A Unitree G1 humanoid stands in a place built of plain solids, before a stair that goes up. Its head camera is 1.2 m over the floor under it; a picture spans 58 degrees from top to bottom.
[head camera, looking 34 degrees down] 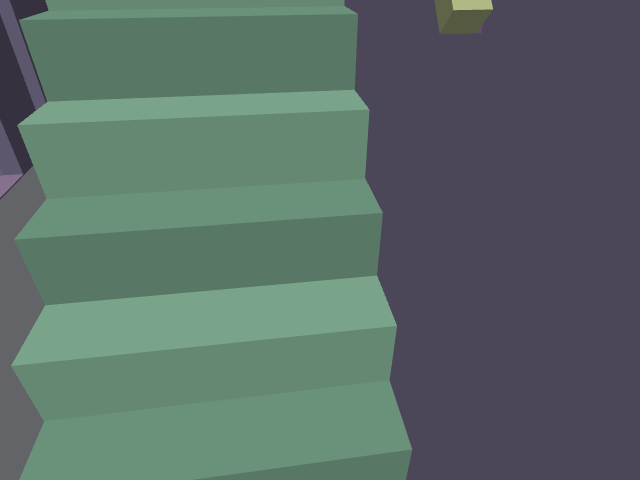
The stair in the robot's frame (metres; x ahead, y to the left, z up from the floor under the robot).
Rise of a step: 0.21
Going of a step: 0.20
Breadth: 0.90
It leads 8 degrees to the left of straight ahead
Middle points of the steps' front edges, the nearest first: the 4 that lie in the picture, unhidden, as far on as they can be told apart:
0.72 0.25 0.42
0.92 0.28 0.63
1.11 0.31 0.84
1.31 0.34 1.05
